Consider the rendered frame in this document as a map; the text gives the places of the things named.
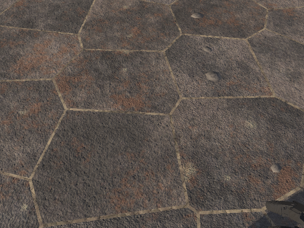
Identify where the right robot hand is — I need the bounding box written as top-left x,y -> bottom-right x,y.
265,200 -> 304,228

